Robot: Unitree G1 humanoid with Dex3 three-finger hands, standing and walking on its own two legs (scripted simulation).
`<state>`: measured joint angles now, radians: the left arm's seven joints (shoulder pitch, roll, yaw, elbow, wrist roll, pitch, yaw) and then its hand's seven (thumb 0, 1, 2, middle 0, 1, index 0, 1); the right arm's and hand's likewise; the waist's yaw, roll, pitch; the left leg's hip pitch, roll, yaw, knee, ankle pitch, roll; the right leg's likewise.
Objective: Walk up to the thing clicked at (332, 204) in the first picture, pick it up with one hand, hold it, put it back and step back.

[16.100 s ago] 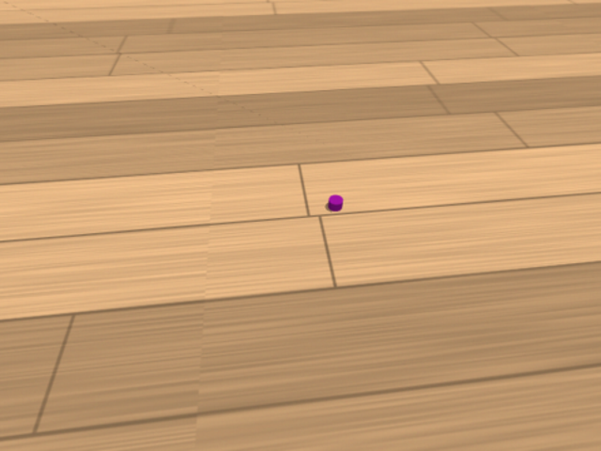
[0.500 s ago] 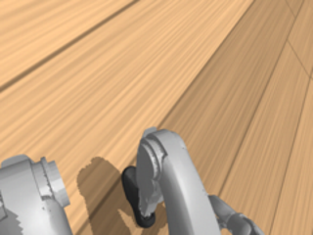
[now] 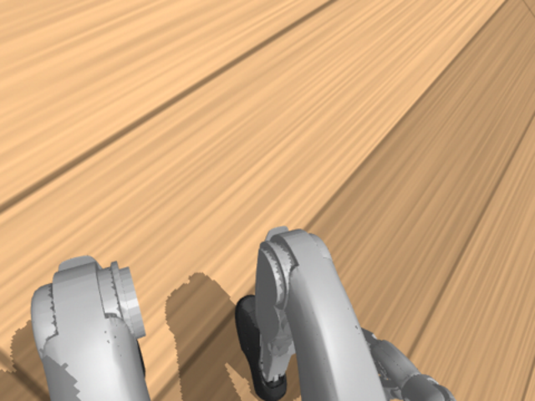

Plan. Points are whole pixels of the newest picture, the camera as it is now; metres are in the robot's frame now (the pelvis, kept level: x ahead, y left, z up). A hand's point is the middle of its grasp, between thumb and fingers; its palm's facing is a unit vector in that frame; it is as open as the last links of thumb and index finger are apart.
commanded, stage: settle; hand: left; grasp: from above
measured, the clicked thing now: out of the picture +0.41 +0.45 -0.21
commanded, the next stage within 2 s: lift in 0.30 s
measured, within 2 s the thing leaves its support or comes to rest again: neither
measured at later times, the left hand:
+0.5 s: hand out of the picture +0.40 +0.42 -0.12, palm faces -0.42 -0.15 -0.89, open 7.3 cm
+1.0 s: hand out of the picture +0.33 +0.41 -0.01, palm faces -0.45 -0.19 -0.87, open 7.2 cm
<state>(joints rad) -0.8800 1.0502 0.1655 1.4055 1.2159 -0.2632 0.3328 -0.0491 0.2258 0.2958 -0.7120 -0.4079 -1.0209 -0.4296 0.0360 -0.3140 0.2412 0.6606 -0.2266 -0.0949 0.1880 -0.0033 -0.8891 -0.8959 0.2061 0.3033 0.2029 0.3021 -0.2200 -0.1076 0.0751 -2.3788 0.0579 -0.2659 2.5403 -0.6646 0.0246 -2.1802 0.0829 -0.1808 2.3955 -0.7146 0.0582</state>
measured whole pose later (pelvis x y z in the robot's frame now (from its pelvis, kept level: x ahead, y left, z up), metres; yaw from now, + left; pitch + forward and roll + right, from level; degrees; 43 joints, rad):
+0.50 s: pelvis -0.01 -0.01 +0.02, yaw +3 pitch +29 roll -12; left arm -0.85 0.97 0.18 1.23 1.19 -0.30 0.17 -0.05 0.22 0.30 -0.72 -0.40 -1.04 -0.42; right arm 0.08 -0.30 0.17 0.66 -0.14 0.04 0.12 0.00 -0.89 -0.90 0.21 0.30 0.20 0.30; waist -0.19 -0.06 0.03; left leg -2.36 0.06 -0.21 2.45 -0.63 0.02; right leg -2.19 0.06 -0.14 2.35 -0.69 0.05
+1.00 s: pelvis -0.01 -0.01 +0.09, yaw +7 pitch +32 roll -9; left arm -0.59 0.80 0.14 0.85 1.03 -0.24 -0.03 -0.04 0.24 0.31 -0.68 -0.43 -1.02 -0.47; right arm 0.14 -0.27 0.03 0.65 -0.05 0.07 0.07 0.00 -0.90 -0.90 0.21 0.30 0.20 0.30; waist -0.10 0.01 -0.12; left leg -2.15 0.06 -0.12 2.19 -0.61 0.03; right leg -2.01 0.03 -0.08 2.13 -0.68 0.04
